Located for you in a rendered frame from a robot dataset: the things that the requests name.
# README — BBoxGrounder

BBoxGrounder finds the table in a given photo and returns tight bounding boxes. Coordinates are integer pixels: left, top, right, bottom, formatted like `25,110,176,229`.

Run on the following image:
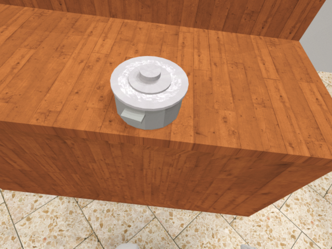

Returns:
0,0,332,217

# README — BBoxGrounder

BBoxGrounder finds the lid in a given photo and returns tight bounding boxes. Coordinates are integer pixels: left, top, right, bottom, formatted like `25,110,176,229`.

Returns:
110,56,189,111

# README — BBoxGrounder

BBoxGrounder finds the pot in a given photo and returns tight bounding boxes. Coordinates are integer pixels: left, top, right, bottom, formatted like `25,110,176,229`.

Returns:
114,96,182,130

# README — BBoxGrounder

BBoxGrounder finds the knob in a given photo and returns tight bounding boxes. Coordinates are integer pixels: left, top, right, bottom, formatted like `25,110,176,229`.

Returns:
140,64,161,81

